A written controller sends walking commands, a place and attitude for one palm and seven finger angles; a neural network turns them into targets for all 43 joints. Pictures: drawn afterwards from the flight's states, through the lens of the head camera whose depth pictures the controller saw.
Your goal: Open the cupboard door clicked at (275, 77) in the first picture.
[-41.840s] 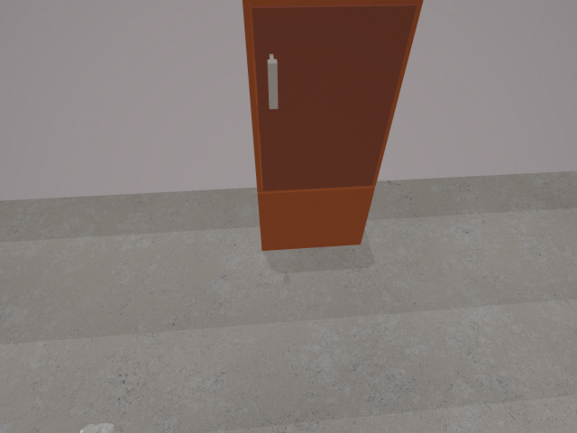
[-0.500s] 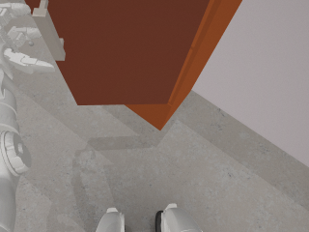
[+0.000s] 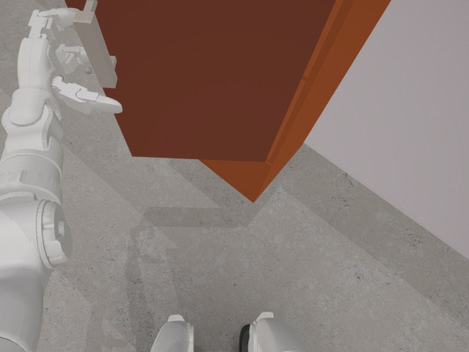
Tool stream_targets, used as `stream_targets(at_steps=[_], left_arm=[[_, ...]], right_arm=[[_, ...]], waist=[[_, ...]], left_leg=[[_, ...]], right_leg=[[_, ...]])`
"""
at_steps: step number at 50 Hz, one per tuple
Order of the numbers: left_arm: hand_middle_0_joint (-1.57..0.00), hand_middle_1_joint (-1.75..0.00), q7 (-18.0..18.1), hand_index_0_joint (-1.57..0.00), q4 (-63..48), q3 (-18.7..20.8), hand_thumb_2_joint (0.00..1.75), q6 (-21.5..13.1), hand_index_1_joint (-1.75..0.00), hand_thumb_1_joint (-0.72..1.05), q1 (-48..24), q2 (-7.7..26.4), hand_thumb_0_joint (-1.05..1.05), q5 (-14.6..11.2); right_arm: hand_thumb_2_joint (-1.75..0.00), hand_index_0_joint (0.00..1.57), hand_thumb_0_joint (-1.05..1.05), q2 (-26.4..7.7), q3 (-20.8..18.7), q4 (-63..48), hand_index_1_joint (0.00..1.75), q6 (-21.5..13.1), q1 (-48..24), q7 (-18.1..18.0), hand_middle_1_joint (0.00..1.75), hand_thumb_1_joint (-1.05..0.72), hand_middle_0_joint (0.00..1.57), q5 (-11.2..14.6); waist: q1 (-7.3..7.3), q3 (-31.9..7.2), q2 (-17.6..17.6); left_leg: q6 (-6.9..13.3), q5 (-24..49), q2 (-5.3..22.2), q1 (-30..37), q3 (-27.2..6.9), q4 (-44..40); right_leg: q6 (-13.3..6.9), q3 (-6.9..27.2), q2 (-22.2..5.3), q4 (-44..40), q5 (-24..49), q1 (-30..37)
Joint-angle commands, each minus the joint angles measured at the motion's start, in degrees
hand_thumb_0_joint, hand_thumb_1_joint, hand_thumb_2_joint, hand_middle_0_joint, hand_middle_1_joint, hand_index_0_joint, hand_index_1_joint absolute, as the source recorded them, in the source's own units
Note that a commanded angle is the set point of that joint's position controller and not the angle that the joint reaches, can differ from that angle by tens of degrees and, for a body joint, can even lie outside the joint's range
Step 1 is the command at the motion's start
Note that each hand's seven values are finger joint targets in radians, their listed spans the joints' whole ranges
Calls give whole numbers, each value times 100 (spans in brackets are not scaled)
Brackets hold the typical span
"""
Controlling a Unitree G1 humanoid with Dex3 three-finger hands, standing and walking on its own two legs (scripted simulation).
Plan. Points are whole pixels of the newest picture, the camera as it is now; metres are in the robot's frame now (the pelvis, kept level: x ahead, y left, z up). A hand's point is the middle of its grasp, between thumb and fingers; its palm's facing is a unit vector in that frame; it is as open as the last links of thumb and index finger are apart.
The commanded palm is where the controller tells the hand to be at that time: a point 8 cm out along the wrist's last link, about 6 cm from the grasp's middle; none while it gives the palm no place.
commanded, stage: slide the fingers in behind the handle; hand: left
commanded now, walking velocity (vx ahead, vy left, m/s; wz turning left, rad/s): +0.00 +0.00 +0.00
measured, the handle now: (100, 44) +0.59 +0.19 +0.09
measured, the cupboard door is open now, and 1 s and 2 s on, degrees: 40 39 68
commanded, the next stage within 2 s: close the thumb around the handle in 0.30 s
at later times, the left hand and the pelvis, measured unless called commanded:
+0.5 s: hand (111, 65) +0.54 +0.17 +0.10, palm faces -0.02 -1.00 -0.02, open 14.0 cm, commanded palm +0.52 +0.21 +0.09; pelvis +0.00 -0.01 +0.00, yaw -3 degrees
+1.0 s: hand (108, 65) +0.54 +0.18 +0.10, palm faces -0.04 -1.00 -0.01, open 6.0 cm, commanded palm +0.53 +0.21 +0.09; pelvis +0.00 +0.00 +0.00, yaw -4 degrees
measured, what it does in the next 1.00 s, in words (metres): stands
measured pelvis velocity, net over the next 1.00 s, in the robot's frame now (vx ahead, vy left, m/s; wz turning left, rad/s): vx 0.00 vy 0.00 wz -0.07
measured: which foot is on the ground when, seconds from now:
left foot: down 0.00-1.00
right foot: down 0.00-1.00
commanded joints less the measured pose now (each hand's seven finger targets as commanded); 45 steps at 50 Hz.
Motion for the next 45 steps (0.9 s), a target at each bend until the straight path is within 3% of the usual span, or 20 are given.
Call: stream_targets(at_steps=[1, 2, 4, 5, 7, 11, 14, 15, 17, 20, 23, 24, 26, 31, 34, 37, 41, 42, 43, 45], left_arm=[[-30, -120, -428, -30, -1214, -240, 30, -366, -120, -50, -3192, 116, 0, 151], [-30, -120, -386, -30, -1069, 65, 30, -311, -120, -50, -3182, 362, 0, 61], [-30, -120, -206, -30, -1006, 916, 30, -275, -120, -50, -3025, 1317, 0, 57], [-30, -120, -131, -30, -1016, 963, 30, -286, -120, -50, -2890, 1455, 0, 156], [-30, -120, -151, -30, -1198, 630, 30, -383, -120, -50, -2611, 1199, 0, 364], [-30, -120, -276, -30, -1297, 916, 30, -445, -120, -50, -2381, 1489, 0, 272], [-30, -120, -373, -30, -1565, 1072, 30, -470, -120, -50, -2312, 1696, 0, 211], [-30, -120, -399, -30, -1420, 922, 30, -437, -120, -50, -2157, 1475, 0, 211], [-30, -120, -395, -30, -1373, 967, 30, -393, -120, -50, -2181, 1525, 0, 183], [-30, -120, -378, -30, -1330, 943, 30, -389, -120, -50, -2278, 1494, 0, 185], [-31, -122, -369, -31, -1468, 1006, 37, -433, -122, -33, -2326, 1589, 0, 186], [-32, -122, -376, -32, -1420, 905, 40, -423, -122, -28, -2255, 1427, 0, 189], [-32, -124, -366, -32, -1297, 998, 44, -380, -124, -16, -2198, 1553, 0, 184], [-34, -127, -405, -34, -1169, 1020, 56, -323, -127, 12, -2321, 1719, 0, 220], [-36, -128, -401, -36, -1366, 950, 64, -386, -128, 28, -2324, 1585, 0, 216], [-37, -130, -373, -37, -1213, 1045, 71, -339, -130, 45, -2260, 1699, 0, 189], [-38, -133, -369, -38, -1279, 1001, 80, -342, -133, 68, -2359, 1656, 0, 225], [-39, -133, -354, -39, -1359, 1126, 83, -362, -133, 73, -2330, 1823, 0, 237], [-39, -134, -351, -39, -1419, 1101, 85, -392, -134, 79, -2314, 1739, 0, 219], [-40, -135, -358, -40, -1359, 1086, 90, -377, -135, 90, -2190, 1667, 0, 190]], right_arm=[[-90, 20, 0, -1097, -383, -77, 30, -56, 1213, -73, 30, -90, 20, 26], [-90, 20, 0, -1111, -364, -122, 30, -59, 1212, -88, 30, -90, 20, 43], [-90, 20, 0, -1146, -318, -252, 30, -67, 1230, -115, 30, -90, 20, 48], [-90, 20, 0, -1113, -297, -333, 30, -67, 1224, -96, 30, -90, 20, 49], [-90, 20, 0, -1046, -297, -470, 30, -59, 1180, -49, 30, -90, 20, 63], [-90, 20, 0, -1094, -340, -588, 30, 20, 1197, -85, 30, -90, 20, 106], [-90, 20, 0, -1105, -354, -637, 30, 50, 1221, -118, 30, -90, 20, 125], [-90, 20, 0, -1078, -351, -636, 30, 57, 1202, -120, 30, -90, 20, 137], [-90, 20, 0, -1112, -367, -596, 30, 80, 1210, -135, 30, -90, 20, 147], [-90, 20, 0, -1113, -374, -541, 30, 86, 1260, -165, 30, -90, 20, 140], [-90, 20, 0, -1123, -390, -512, 30, 77, 1321, -167, 30, -90, 20, 122], [-90, 20, 0, -1095, -394, -500, 30, 80, 1302, -160, 30, -90, 20, 128], [-90, 20, 0, -1119, -380, -498, 30, 84, 1296, -160, 30, -90, 20, 129], [-90, 20, 0, -1143, -358, -516, 30, 90, 1284, -188, 30, -90, 20, 140], [-90, 20, 0, -1121, -376, -548, 30, 85, 1272, -178, 30, -90, 20, 127], [-90, 20, 0, -1157, -369, -547, 30, 96, 1266, -176, 30, -90, 20, 129], [-90, 20, 0, -1148, -369, -581, 30, 100, 1249, -182, 30, -90, 20, 126], [-90, 20, 0, -1164, -369, -588, 30, 101, 1260, -186, 30, -90, 20, 117], [-90, 20, 0, -1152, -373, -592, 30, 103, 1280, -181, 30, -90, 20, 105], [-90, 20, 0, -1138, -374, -598, 30, 115, 1253, -168, 30, -90, 20, 117]], waist=[[-717, -2653, 1125], [-673, -2527, 957], [-456, -2805, 890], [-399, -2792, 869], [-377, -2708, 986], [-313, -2933, 780], [-236, -3145, 841], [-258, -2967, 833], [-317, -2724, 647], [-368, -2713, 728], [-323, -2844, 825], [-337, -2905, 914], [-329, -2729, 718], [-368, -2554, 812], [-334, -2865, 1082], [-371, -2681, 811], [-376, -2743, 857], [-294, -2881, 998], [-316, -2963, 1065], [-309, -2928, 936]], left_leg=[[-26, 2981, 43, 3063, -285, -464], [5, 2801, 15, 2775, -233, -489], [47, 2758, -22, 2392, -116, -456], [77, 2722, -52, 2195, -26, -446], [82, 2796, -51, 2203, 35, -458], [94, 2820, -25, 2179, 100, -484], [105, 2913, -31, 2201, 145, -504], [102, 2896, -29, 2199, 147, -525], [118, 2640, -9, 2079, 163, -558], [117, 2676, -2, 2161, 145, -554], [103, 2842, -1, 2312, 114, -555], [96, 2932, -1, 2388, 137, -545], [110, 2726, -8, 2136, 158, -555], [112, 2599, -12, 2014, 161, -566], [64, 2906, 11, 2406, 104, -530], [90, 2820, 20, 2214, 124, -527], [86, 2783, 19, 2257, 114, -518], [62, 2894, 24, 2333, 92, -524], [59, 3095, 32, 2489, 83, -500], [50, 3150, 44, 2461, 83, -494]], right_leg=[[-154, 275, 371, -349, 1804, 92], [-143, 298, 368, -363, 1843, 278], [-132, 388, 349, -270, 2076, 720], [-110, 443, 340, -271, 2214, 917], [-98, 453, 340, -261, 2317, 952], [-73, 497, 362, -270, 2506, 1264], [-68, 553, 365, -266, 2727, 1495], [-68, 530, 372, -292, 2670, 1395], [-41, 523, 376, -361, 2455, 1293], [-41, 524, 362, -367, 2393, 1142], [-66, 515, 367, -348, 2455, 1182], [-51, 522, 365, -353, 2532, 1153], [-35, 541, 363, -382, 2461, 1222], [-38, 553, 347, -382, 2363, 1158], [-64, 498, 349, -312, 2382, 985], [-41, 514, 364, -351, 2392, 1049], [-34, 505, 360, -336, 2322, 989], [-56, 495, 354, -300, 2356, 1039], [-75, 479, 371, -275, 2451, 989], [-51, 475, 376, -286, 2516, 1023]])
